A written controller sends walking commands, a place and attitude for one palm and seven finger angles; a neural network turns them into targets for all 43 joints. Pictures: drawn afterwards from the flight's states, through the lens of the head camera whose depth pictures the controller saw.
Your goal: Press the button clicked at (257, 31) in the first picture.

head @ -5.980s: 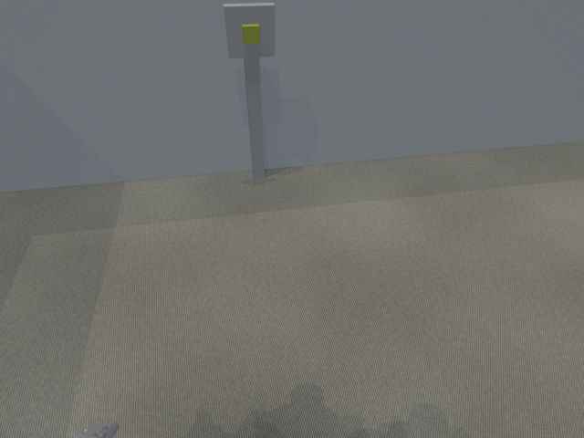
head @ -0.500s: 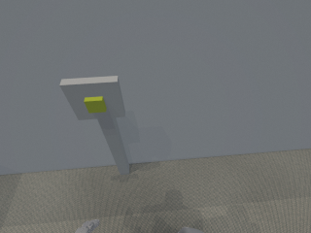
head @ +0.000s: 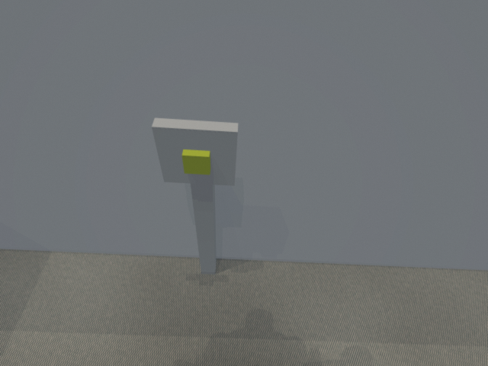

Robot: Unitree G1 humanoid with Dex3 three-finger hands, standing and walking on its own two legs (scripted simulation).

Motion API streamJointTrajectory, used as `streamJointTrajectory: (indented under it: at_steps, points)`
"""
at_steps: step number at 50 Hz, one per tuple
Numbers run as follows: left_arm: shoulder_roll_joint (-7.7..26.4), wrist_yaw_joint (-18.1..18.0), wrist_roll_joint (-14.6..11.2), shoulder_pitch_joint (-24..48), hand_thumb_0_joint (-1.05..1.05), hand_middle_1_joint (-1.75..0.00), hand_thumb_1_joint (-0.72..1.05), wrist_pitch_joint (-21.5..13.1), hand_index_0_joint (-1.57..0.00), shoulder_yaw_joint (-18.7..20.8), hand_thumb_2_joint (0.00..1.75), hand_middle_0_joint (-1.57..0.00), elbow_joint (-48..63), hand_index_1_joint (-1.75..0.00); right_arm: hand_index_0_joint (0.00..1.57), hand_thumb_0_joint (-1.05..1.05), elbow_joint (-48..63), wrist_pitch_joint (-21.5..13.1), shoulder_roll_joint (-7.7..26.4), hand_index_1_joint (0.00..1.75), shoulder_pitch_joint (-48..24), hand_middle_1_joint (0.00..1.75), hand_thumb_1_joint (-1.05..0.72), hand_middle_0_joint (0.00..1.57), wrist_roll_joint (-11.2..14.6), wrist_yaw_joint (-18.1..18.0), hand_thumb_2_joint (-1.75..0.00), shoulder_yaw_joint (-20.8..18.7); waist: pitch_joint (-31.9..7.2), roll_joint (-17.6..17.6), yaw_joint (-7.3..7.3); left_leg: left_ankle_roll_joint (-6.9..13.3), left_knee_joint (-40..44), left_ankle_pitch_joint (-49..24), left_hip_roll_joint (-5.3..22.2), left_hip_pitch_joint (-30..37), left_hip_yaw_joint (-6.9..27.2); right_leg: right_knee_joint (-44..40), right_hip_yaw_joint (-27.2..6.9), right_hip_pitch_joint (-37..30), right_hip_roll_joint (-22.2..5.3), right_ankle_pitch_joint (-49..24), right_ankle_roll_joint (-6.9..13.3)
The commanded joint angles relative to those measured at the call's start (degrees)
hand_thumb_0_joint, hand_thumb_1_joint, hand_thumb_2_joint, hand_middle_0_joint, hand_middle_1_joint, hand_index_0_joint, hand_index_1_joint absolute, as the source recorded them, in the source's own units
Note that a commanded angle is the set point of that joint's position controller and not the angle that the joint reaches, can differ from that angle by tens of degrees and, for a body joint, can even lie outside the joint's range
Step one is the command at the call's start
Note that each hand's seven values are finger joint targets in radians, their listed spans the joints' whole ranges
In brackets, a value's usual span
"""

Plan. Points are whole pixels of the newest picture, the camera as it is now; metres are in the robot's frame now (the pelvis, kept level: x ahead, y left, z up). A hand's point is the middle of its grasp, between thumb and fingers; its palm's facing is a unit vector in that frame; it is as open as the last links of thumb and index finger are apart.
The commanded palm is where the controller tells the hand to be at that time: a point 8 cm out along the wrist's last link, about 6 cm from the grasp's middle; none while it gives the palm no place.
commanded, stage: come to a stop and stand still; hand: left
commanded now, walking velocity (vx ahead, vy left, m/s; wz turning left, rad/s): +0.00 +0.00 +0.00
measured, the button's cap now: (197, 161) +0.53 +0.16 -0.03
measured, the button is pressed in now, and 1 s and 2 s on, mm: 0 0 0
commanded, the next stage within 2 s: look again from close up in 0.72 s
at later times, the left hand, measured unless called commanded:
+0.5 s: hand out of the picture -0.03 +0.16 -0.16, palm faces -0.02 -0.98 -0.21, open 7.3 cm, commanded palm none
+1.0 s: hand out of the picture -0.04 +0.16 -0.18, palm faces +0.01 -0.98 -0.18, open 7.3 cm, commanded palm none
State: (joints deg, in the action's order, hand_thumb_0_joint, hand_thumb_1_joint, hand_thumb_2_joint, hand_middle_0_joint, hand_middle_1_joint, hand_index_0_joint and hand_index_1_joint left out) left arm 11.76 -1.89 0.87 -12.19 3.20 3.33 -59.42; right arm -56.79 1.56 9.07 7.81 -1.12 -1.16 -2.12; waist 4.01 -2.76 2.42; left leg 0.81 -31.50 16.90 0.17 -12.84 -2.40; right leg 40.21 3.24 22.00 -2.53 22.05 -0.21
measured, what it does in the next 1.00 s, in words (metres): steps on the spot: right foot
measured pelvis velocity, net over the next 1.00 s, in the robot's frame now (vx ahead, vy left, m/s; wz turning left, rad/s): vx -0.05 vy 0.00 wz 0.01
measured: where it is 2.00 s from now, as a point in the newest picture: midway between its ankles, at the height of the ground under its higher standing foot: outside the picture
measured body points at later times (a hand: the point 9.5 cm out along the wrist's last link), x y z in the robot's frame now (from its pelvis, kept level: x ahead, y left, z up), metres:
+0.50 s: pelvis -0.04 -0.01 +0.01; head -0.05 -0.02 +0.46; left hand -0.03 +0.21 -0.14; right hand -0.07 -0.23 -0.16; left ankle +0.00 +0.11 -0.73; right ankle -0.06 -0.12 -0.73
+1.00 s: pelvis -0.05 +0.00 +0.00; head -0.04 +0.00 +0.45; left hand -0.04 +0.22 -0.16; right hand -0.06 -0.23 -0.16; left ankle +0.00 +0.11 -0.73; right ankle -0.06 -0.12 -0.73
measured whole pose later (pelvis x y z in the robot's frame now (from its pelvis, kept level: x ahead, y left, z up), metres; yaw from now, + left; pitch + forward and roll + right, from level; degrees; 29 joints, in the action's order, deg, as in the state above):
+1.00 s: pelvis -0.05 +0.00 +0.00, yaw +0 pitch -1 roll -1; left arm 8.3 -2.1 1.1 -18.2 0.3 -0.1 -60.7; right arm -60.5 0.8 8.4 19.2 -1.4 -1.4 -1.1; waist 0.5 0.5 -1.8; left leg 0.4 -33.1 13.3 1.6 -18.9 -1.2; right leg 30.9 3.9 12.1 -0.2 17.9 0.4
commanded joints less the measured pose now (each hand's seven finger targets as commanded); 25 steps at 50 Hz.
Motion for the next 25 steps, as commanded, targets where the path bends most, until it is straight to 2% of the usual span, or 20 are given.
streamJointTrajectory:
  at_steps: [1,3,5,7,8,9,10,11,12,13,14,15,16,19,21,25]
  points:
    - [3.02,0.28,0.5,-3.89,0.0,-0.3,0.9,-0.67,-0.2,0.41,0.9,-0.2,1.6,-0.3,0.2,0.0,2.71,-1.19,8.53,0.3,-1.91,0.3,-0.9,0.2,-0.28,-1.07,-0.9,-0.8,-0.28,13.31,0.34,7.0,17.95,-12.9,14.2,-5.33,10.54,11.93,-4.4,-1.29,0.16,2.53,-0.46]
    - [2.12,0.27,0.28,-4.66,0.0,-0.3,0.9,-1.26,-0.2,-0.16,0.9,-0.2,0.68,-0.3,0.2,0.0,1.66,-1.47,8.41,0.3,-0.12,0.3,-0.9,0.2,-0.06,-1.11,-0.9,-0.69,-2.03,11.1,-0.24,7.38,16.45,-17.38,13.03,0.0,9.05,9.09,-3.71,-1.11,0.02,2.47,-1.2]
    - [1.45,0.24,0.22,-3.91,0.0,-0.3,0.9,-1.76,-0.2,-0.83,0.9,-0.2,0.71,-0.3,0.2,0.0,0.17,-1.68,8.33,0.3,2.96,0.3,-0.9,0.2,0.07,-1.1,-0.9,-1.07,-4.54,10.65,-1.78,7.71,15.41,-20.65,13.03,6.46,9.32,2.57,-2.4,-1.17,-0.41,3.1,-1.74]
    - [1.33,0.16,-0.05,-2.94,0.0,-0.3,0.9,-2.3,-0.2,-1.32,0.9,-0.2,0.43,-0.3,0.2,0.0,-1.24,-1.93,8.67,0.3,5.35,0.3,-0.9,0.2,0.28,-1.04,-0.9,-1.16,-5.47,10.34,-2.76,7.53,13.23,-28.45,13.1,9.56,9.23,-5.55,-1.69,-3.77,-0.43,1.49,-2.07]
    - [1.41,0.0,-0.16,-3.89,0.0,-0.3,0.9,-2.51,-0.2,-1.37,0.9,-0.2,-0.29,-0.3,0.2,0.0,-2.03,-2.02,8.41,0.3,6.38,0.3,-0.9,0.2,0.47,-1.01,-0.9,-1.19,-6.22,9.49,-2.58,6.93,12.16,-29.56,12.53,9.26,9.38,-10.35,-1.64,-6.91,-0.31,-1.51,-1.99]
    - [1.68,-0.15,-0.18,-5.94,0.0,-0.3,0.9,-2.86,-0.2,-1.51,0.9,-0.2,-1.43,-0.3,0.2,0.0,-2.5,-2.14,8.32,0.3,6.25,0.3,-0.9,0.2,0.8,-0.97,-0.9,-1.06,-7.0,8.41,-1.67,5.44,10.42,-28.25,11.28,8.12,8.49,-16.78,-1.79,-10.9,-0.65,-8.02,-1.91]
    - [2.59,-0.39,-0.08,-7.51,0.0,-0.3,0.9,-3.33,-0.2,-1.59,0.9,-0.2,-2.45,-0.3,0.2,0.0,-2.83,-2.31,7.23,0.3,6.32,0.3,-0.9,0.2,1.18,-0.83,-0.9,-0.91,-7.24,5.51,-1.69,3.15,8.37,-24.52,9.06,6.1,6.98,-21.09,-4.34,-14.34,-2.4,-14.87,-1.21]
    - [3.91,-0.58,-0.05,-6.85,0.0,-0.3,0.9,-3.72,-0.2,-1.55,0.9,-0.2,-2.84,-0.3,0.2,0.0,-2.95,-2.29,5.94,0.3,6.1,0.3,-0.9,0.2,1.5,-0.63,-0.9,-0.75,-6.46,2.42,-2.71,1.02,8.05,-20.75,7.09,4.46,5.28,-20.85,-7.44,-14.87,-5.18,-21.04,0.17]
    - [4.41,-0.62,-0.21,-5.99,0.0,-0.3,0.9,-3.87,-0.2,-1.75,0.9,-0.2,-2.82,-0.3,0.2,0.0,-3.01,-2.36,5.19,0.3,6.38,0.3,-0.9,0.2,1.43,-0.5,-0.9,-0.4,-5.36,2.06,-3.15,0.08,9.27,-17.59,5.94,4.4,4.42,-19.86,-7.63,-13.73,-6.81,-23.64,1.09]
    - [4.35,-0.57,-0.29,-5.95,0.0,-0.3,0.9,-3.79,-0.2,-1.99,0.9,-0.2,-3.05,-0.3,0.2,0.0,-3.48,-2.5,5.15,0.3,6.8,0.3,-0.9,0.2,1.33,-0.32,-0.9,-0.23,-5.78,4.71,-3.19,-0.13,10.65,-16.83,5.63,5.6,4.61,-19.22,-6.56,-13.03,-6.93,-22.11,1.23]
    - [3.96,-0.56,-0.18,-5.39,0.0,-0.3,0.9,-3.97,-0.2,-1.89,0.9,-0.2,-3.59,-0.3,0.2,0.0,-4.22,-2.18,5.09,0.3,6.6,0.3,-0.9,0.2,0.91,-0.37,-0.9,-0.29,-5.29,-1.01,-3.19,-0.36,9.91,-16.61,5.92,6.41,4.07,-19.0,-6.56,-11.58,-5.19,-20.94,1.05]
    - [3.17,-0.56,-0.24,-5.13,0.0,-0.3,0.9,-4.02,-0.2,-2.14,0.9,-0.2,-3.69,-0.3,0.2,0.0,-4.69,-2.07,5.54,0.3,6.83,0.3,-0.9,0.2,0.86,-0.44,-0.9,-0.32,-3.93,-3.77,-3.2,-0.38,9.99,-14.86,6.13,6.67,3.45,-20.05,-6.43,-10.31,-5.26,-19.16,1.01]
    - [3.0,-0.54,-0.26,-4.95,0.0,-0.3,0.9,-3.99,-0.2,-2.34,0.9,-0.2,-3.69,-0.3,0.2,0.0,-5.0,-2.04,5.71,0.3,7.47,0.3,-0.9,0.2,0.8,-0.39,-0.9,-0.27,-3.21,-4.37,-3.31,-0.27,10.68,-13.52,6.07,6.91,3.73,-20.96,-6.23,-9.57,-5.06,-16.56,1.02]
    - [2.63,-0.55,-0.4,-4.7,0.0,-0.3,0.9,-3.62,-0.2,-2.45,0.9,-0.2,-3.71,-0.3,0.2,0.0,-6.52,-1.84,5.36,0.3,8.16,0.3,-0.9,0.2,0.71,-0.24,-0.9,0.33,0.89,-0.95,-3.16,-0.41,13.15,-7.18,5.77,5.12,3.84,-23.04,-7.13,-6.82,-4.38,-6.66,1.0]
    - [2.91,-0.58,-0.32,-5.12,0.0,-0.3,0.9,-3.45,-0.2,-2.43,0.9,-0.2,-3.86,-0.3,0.2,0.0,-7.12,-1.52,5.03,0.3,8.72,0.3,-0.9,0.2,0.69,-0.14,-0.9,0.45,3.64,-0.37,-2.92,-0.58,13.63,-3.82,5.56,3.47,3.72,-24.32,-7.24,-5.32,-4.18,-2.57,1.05]
    - [2.95,-0.53,-0.4,-5.93,0.0,-0.3,0.9,-3.24,-0.2,-2.22,0.9,-0.2,-3.88,-0.3,0.2,0.0,-8.06,-1.11,4.2,0.3,10.81,0.3,-0.9,0.2,0.43,-0.15,-0.9,0.68,5.14,1.53,-2.98,-0.8,13.5,-0.33,4.81,1.62,3.54,-25.55,-8.17,-3.33,-3.99,3.47,1.29]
